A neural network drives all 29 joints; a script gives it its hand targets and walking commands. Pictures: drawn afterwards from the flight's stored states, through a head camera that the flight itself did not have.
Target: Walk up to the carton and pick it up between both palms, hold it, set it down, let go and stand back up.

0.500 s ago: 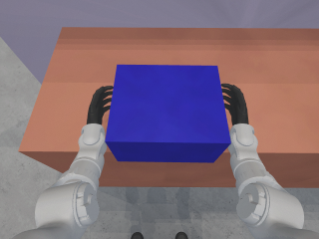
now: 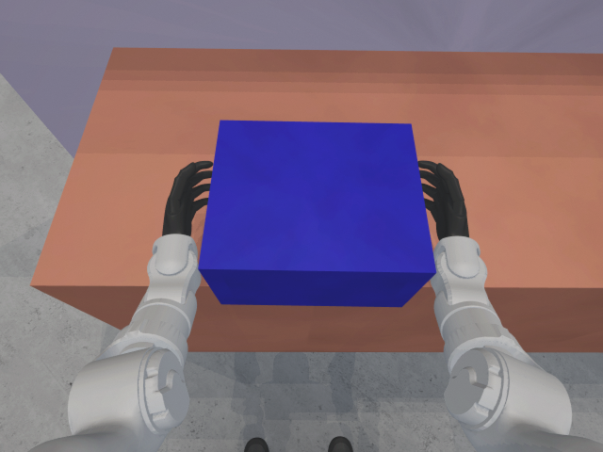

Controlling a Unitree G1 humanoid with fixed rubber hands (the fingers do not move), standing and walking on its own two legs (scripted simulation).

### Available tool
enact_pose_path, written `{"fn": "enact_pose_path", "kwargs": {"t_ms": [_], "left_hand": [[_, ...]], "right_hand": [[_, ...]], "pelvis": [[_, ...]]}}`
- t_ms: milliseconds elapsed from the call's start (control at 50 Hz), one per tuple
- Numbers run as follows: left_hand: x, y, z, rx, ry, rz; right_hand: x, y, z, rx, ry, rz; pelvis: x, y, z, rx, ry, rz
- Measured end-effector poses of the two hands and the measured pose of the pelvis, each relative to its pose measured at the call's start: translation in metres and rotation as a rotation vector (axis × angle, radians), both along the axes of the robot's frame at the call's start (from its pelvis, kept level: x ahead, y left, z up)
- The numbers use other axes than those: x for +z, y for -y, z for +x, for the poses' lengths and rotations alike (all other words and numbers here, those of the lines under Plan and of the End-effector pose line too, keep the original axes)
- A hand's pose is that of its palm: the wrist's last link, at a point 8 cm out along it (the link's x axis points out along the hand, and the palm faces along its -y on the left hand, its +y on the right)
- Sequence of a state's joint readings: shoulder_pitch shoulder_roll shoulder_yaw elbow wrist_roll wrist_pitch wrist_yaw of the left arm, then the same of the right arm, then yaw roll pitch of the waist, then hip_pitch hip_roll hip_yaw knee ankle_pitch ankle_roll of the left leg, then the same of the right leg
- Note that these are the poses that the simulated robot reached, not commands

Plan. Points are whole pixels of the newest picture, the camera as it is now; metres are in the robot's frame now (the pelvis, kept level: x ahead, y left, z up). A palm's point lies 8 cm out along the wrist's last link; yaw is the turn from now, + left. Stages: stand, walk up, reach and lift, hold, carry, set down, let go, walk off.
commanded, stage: set down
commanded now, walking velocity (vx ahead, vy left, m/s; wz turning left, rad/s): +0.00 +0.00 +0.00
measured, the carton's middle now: (313, 216) +0.44 -0.02 -0.03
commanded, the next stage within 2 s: none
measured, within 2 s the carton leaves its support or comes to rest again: neither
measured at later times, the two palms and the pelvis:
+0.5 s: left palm (183, 223) +0.42 +0.16 -0.01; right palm (448, 228) +0.40 -0.20 -0.01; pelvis -0.01 +0.00 -0.01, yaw -2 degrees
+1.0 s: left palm (165, 217) +0.42 +0.18 +0.01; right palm (497, 219) +0.41 -0.27 +0.00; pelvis -0.04 -0.01 -0.04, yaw -3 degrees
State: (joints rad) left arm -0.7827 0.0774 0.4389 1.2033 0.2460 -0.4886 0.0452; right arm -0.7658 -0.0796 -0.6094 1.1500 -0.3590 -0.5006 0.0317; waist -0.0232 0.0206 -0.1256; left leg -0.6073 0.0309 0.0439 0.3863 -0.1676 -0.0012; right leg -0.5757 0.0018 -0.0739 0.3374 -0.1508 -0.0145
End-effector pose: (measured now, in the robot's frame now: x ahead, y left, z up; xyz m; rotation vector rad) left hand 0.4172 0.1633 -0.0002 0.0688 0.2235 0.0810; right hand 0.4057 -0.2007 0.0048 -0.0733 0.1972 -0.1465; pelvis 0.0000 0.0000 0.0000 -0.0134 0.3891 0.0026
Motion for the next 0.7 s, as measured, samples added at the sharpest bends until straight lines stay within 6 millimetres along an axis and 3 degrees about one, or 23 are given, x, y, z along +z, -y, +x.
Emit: {"fn": "enact_pose_path", "kwargs": {"t_ms": [400, 540, 700], "left_hand": [[-0.002, 0.0, 0.001, 0.0, -0.021, 0.021], [-0.008, 0.002, 0.004, 0.009, -0.081, 0.014], [0.009, 0.0, 0.013, 0.009, -0.044, 0.026]], "right_hand": [[-0.001, 0.001, -0.001, -0.009, -0.021, 0.017], [-0.013, 0.003, -0.002, 0.003, -0.121, 0.02], [-0.001, 0.01, 0.011, 0.001, -0.085, 0.01]], "pelvis": [[-0.001, 0.001, -0.003, -0.008, -0.006, 0.001], [-0.009, 0.0, -0.006, -0.031, -0.071, -0.004], [-0.021, -0.002, -0.014, -0.041, -0.115, -0.01]]}}
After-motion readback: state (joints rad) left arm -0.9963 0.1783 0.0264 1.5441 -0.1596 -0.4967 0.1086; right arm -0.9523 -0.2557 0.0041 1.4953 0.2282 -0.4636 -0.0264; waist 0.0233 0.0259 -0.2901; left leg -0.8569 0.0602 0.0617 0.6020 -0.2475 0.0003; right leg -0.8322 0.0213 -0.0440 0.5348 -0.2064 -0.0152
